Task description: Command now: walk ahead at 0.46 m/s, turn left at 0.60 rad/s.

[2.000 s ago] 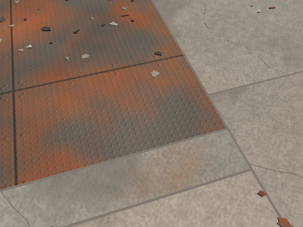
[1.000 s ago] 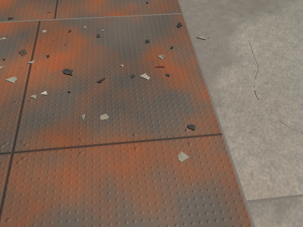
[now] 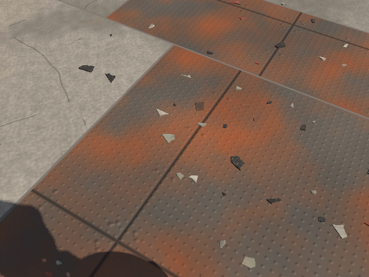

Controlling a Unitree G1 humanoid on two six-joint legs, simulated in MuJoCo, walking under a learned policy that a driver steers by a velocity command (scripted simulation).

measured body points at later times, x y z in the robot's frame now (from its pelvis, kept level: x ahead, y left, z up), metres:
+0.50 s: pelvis +0.16 -0.04 -0.01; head +0.20 -0.04 +0.44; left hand +0.20 +0.25 -0.11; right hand +0.37 -0.27 -0.12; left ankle +0.14 +0.08 -0.68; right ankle +0.26 -0.12 -0.74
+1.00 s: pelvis +0.16 -0.01 +0.00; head +0.17 +0.03 +0.45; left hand +0.11 +0.29 -0.12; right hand +0.41 -0.17 -0.10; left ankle +0.14 +0.07 -0.74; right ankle +0.24 -0.12 -0.70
